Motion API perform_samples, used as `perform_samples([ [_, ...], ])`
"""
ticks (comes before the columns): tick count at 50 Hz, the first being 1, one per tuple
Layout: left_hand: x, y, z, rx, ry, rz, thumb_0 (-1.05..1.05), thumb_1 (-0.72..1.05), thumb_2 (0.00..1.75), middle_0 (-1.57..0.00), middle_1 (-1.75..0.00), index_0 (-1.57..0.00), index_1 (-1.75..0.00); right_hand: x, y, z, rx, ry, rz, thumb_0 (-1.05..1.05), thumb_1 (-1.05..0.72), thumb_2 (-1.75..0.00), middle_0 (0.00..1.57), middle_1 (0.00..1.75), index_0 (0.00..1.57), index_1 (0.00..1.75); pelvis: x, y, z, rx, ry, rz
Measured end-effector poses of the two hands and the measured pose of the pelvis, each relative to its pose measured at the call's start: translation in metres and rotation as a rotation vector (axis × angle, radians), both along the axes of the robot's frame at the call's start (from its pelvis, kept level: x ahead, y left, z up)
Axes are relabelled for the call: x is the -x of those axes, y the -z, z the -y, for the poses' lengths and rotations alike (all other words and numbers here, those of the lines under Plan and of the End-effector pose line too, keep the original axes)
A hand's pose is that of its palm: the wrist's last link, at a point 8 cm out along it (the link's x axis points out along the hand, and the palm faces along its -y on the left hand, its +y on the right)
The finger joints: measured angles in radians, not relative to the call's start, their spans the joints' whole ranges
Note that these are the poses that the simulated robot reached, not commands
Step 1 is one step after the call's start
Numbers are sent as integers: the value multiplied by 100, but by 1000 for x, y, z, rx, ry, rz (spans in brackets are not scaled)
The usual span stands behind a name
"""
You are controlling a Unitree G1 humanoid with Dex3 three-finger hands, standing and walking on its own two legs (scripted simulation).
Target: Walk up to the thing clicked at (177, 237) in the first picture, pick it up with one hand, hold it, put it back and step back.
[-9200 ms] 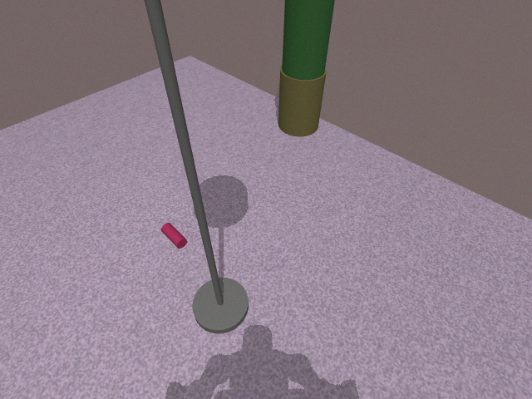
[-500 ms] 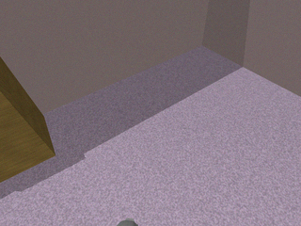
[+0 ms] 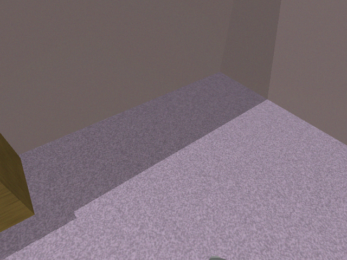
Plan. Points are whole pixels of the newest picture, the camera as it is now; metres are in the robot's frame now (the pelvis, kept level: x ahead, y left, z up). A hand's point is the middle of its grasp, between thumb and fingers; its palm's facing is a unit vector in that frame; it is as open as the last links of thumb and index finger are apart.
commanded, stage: walk up
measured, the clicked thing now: out of the picture -0.80 -0.97 -0.75
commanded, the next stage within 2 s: none
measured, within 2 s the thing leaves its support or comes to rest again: neither
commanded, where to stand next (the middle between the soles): +0.30 +0.02 m, yaw -148 degrees
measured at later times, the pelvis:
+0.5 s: pelvis +0.20 -0.05 +0.01, yaw -19 degrees
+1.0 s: pelvis +0.33 +0.12 +0.00, yaw -43 degrees
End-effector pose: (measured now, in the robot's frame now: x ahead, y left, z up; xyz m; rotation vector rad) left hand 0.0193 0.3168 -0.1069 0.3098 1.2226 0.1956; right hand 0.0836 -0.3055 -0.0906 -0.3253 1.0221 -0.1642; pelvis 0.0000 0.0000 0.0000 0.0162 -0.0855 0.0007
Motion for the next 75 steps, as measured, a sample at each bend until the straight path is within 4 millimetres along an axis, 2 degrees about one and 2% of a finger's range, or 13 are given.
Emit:
perform_samples([
  [12,-136,-26,31,-205,98,15,1,91,90,-21,-30,-21,-30,-79,71,65,-94,122,-72,1,-90,-89,21,30,20,30,-104,28,50,-10,124,-41],
  [22,-211,-54,64,-211,202,-61,1,90,90,-21,-30,-21,-30,-150,39,73,-146,197,31,1,-91,-89,20,30,20,29,-175,-3,57,-46,299,-50],
  [28,-299,-57,57,-229,335,-23,1,90,90,-21,-30,-21,-30,-158,36,74,-104,343,-3,1,-91,-90,20,30,20,29,-220,-4,39,-25,377,-51],
  [34,-402,-40,36,-232,485,41,1,90,90,-21,-30,-21,-30,-175,33,49,-42,451,-30,1,-91,-90,20,30,20,29,-258,8,6,10,474,-78],
  [41,-522,8,5,-194,620,96,1,90,90,-21,-30,-21,-30,-192,17,-5,73,540,-6,1,-91,-90,20,30,20,29,-302,29,-53,29,592,-84],
  [44,-553,19,8,-151,678,90,1,91,90,-21,-30,-20,-30,-185,3,-40,78,606,-13,1,-90,-89,20,30,20,29,-311,20,-79,62,668,-68],
  [52,-579,17,2,-14,833,-24,1,91,90,-21,-30,-20,-30,-151,-17,-131,63,808,-35,1,-90,-89,21,30,20,30,-343,-2,-135,59,809,-43],
  [55,-579,7,-22,-29,873,-44,1,90,90,-21,-30,-21,-30,-144,-8,-152,57,880,-4,1,-90,-89,21,30,20,30,-353,2,-158,48,868,-32],
  [60,-604,21,-74,-122,920,-75,1,90,90,-21,-30,-21,-30,-133,19,-195,84,995,92,1,-90,-89,21,30,20,30,-360,30,-205,122,961,-11],
  [63,-641,40,-69,-121,1009,-38,1,90,90,-21,-30,-21,-30,-104,26,-251,98,1040,36,1,-90,-89,21,30,20,30,-357,42,-230,77,1007,-10],
  [66,-662,41,-41,-45,1095,36,2,91,90,-20,-30,-20,-30,-58,26,-314,83,1106,-114,0,-90,-89,21,30,21,30,-354,39,-253,59,1088,16],
  [70,-668,22,-10,50,1225,49,1,91,90,-20,-30,-20,-30,0,7,-383,85,1271,-218,1,-90,-89,21,30,21,30,-354,21,-274,53,1171,-4],
  [75,-662,-5,4,72,1335,40,1,91,90,-20,-30,-20,-30,52,-12,-439,109,1423,-228,1,-90,-89,21,30,21,30,-350,4,-288,25,1266,-39],
])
